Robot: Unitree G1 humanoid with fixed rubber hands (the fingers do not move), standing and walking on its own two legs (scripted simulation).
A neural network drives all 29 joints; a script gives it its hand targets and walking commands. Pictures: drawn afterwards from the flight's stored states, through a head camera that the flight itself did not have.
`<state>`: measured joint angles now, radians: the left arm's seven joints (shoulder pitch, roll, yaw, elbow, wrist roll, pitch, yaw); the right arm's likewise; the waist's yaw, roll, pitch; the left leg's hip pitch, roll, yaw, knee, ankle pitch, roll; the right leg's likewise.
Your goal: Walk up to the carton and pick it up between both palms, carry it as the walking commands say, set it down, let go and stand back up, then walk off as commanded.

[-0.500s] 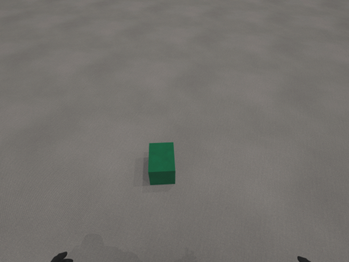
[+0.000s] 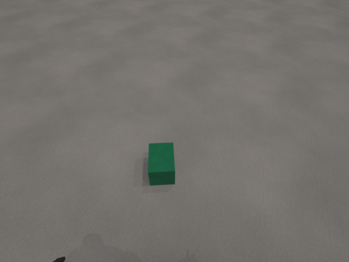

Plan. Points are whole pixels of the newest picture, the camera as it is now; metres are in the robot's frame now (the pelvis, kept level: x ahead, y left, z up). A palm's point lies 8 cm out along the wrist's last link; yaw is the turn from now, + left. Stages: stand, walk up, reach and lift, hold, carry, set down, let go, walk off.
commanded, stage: walk up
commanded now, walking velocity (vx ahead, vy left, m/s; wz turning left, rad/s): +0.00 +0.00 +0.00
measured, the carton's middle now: (161, 163) +0.85 +0.12 -0.70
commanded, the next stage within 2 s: none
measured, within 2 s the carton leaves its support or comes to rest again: neither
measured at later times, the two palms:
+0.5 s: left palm out of the picture +0.14 +0.39 -0.10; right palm (288, 235) +0.21 -0.25 -0.06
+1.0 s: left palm (48, 188) +0.33 +0.38 -0.07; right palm (265, 169) +0.41 -0.26 -0.08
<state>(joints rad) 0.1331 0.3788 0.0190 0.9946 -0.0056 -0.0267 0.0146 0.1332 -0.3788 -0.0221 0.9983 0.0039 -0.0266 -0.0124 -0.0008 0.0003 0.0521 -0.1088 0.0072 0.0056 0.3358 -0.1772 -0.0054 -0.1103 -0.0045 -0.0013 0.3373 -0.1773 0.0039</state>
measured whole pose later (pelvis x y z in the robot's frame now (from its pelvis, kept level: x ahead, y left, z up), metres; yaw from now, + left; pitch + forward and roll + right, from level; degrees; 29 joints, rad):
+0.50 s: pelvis +0.09 +0.06 -0.02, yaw +5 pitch -3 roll +0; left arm 0.38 0.45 0.10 0.60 0.04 -0.01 -0.04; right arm 0.36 -0.43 -0.08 0.56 -0.04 -0.05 0.00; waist 0.00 -0.06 0.07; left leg -0.25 0.01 0.05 0.59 -0.28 0.03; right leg -0.43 -0.05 0.04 1.09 -0.43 -0.02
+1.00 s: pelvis +0.26 +0.04 -0.02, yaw +5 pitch -4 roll +0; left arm 0.36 0.46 0.07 0.49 0.02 -0.02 -0.01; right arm 0.35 -0.47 -0.05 0.49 -0.01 -0.01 0.01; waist 0.05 0.01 0.10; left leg -0.42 0.04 0.03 0.86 -0.37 0.00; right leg -0.28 -0.05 -0.04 0.66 -0.30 -0.01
